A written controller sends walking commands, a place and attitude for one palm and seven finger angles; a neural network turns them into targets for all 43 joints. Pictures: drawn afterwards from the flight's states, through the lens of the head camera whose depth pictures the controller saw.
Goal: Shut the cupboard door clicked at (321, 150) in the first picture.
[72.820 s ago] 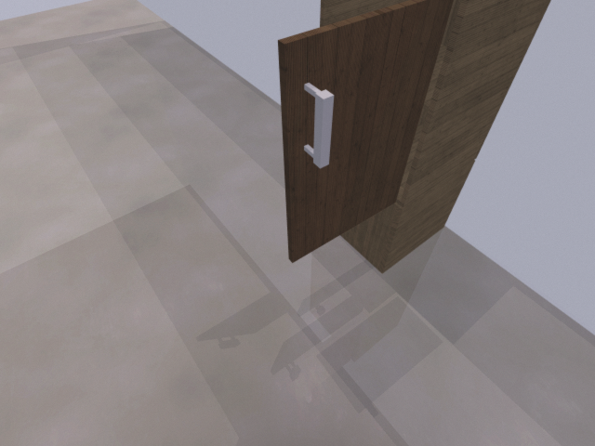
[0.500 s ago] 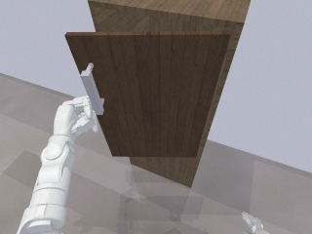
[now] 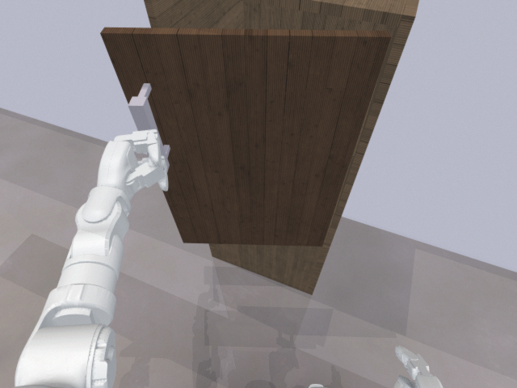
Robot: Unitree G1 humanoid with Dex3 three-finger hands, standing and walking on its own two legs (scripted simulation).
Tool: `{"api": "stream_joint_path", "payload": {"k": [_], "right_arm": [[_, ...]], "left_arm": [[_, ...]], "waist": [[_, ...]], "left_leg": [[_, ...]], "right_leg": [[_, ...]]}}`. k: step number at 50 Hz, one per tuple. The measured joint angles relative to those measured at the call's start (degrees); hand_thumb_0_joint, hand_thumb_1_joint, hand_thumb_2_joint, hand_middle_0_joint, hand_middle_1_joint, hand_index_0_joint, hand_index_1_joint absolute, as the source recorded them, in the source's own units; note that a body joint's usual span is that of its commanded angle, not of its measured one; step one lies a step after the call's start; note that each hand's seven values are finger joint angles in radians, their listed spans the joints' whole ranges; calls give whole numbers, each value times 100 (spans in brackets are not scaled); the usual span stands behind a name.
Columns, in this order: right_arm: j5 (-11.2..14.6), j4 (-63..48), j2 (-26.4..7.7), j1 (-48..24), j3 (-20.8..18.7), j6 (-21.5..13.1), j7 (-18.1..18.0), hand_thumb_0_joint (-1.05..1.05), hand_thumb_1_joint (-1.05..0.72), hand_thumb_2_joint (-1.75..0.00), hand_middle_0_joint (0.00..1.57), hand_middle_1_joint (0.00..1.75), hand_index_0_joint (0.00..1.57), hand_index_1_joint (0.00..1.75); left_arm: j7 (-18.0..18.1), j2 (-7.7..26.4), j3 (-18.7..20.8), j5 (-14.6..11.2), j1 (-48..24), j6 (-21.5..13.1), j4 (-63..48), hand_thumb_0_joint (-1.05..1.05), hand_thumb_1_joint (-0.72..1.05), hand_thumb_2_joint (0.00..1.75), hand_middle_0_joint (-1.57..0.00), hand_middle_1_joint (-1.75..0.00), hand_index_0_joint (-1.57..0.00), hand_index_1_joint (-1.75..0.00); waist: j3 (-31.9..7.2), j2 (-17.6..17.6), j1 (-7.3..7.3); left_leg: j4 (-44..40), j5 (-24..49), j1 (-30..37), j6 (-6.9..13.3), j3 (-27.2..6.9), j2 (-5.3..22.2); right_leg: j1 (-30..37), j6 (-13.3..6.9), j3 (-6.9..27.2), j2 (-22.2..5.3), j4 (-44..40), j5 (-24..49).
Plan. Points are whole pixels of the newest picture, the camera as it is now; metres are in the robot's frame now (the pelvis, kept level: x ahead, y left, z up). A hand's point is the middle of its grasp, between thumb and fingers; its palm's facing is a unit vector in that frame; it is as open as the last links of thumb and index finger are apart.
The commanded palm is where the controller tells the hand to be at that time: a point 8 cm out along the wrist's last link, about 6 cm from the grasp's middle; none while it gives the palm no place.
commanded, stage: push the door shut along its arc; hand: left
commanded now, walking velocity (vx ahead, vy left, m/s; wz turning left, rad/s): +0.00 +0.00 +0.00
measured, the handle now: (154, 130) +0.49 +0.19 +0.12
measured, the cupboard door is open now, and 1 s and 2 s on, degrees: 21 4 0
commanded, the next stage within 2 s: pull the fist back off the door in 1.62 s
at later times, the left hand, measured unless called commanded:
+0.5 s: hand (172, 144) +0.47 +0.16 +0.11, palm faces -0.17 -0.99 -0.03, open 3.5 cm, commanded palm +0.47 +0.20 +0.12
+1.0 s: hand (188, 123) +0.52 +0.14 +0.12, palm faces -0.28 -0.96 -0.01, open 3.1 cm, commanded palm +0.52 +0.18 +0.12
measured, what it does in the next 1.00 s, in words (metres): stands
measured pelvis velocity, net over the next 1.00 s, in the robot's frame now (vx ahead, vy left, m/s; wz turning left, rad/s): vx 0.00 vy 0.00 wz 0.00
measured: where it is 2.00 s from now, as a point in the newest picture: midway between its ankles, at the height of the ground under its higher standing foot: outside the picture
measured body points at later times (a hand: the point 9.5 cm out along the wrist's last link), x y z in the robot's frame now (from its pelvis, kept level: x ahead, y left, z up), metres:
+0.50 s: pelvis +0.00 +0.00 -0.01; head +0.07 +0.00 +0.43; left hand +0.47 +0.21 +0.12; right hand +0.06 -0.27 -0.12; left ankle +0.00 +0.12 -0.72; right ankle +0.04 -0.13 -0.72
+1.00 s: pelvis +0.00 +0.00 -0.02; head +0.11 +0.01 +0.42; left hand +0.53 +0.19 +0.12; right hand +0.00 -0.27 -0.13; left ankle +0.00 +0.12 -0.72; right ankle +0.04 -0.13 -0.72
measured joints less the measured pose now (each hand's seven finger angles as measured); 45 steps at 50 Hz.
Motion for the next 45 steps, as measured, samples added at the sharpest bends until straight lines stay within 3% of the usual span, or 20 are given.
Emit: {"api": "stream_joint_path", "payload": {"k": [9,24,33,45], "right_arm": [[10,175,-86,265,-65,61,15,1,-91,-90,20,30,21,30],[-31,277,-185,378,-64,57,47,1,-91,-90,20,30,21,30],[-79,267,-205,478,-48,57,90,1,-91,-90,20,30,21,30],[-117,321,-217,668,-62,142,114,1,-91,-90,20,30,21,30]], "left_arm": [[-364,208,53,-61,-488,-229,727,4,91,95,-130,-150,-130,-150],[-875,701,70,-64,-1730,-481,2044,5,99,100,-130,-150,-130,-150],[-956,908,249,55,-2354,-496,2529,3,93,93,-130,-150,-130,-150],[-1297,1253,250,122,-2809,-392,2884,2,91,91,-130,-150,-130,-150]], "waist": [[-73,8,-69],[-92,-10,-339],[-124,-21,-588],[-192,17,-762]], "left_leg": [[130,-73,-196,1,-47,-1],[467,-110,-876,-5,-101,-2],[678,-162,-1294,-6,-98,24],[850,-246,-1617,5,-108,72]], "right_leg": [[-162,3,-45,-3,94,-70],[-791,-2,-89,-4,354,-79],[-1194,-3,-81,25,510,-92],[-1477,5,-87,75,580,-113]]}}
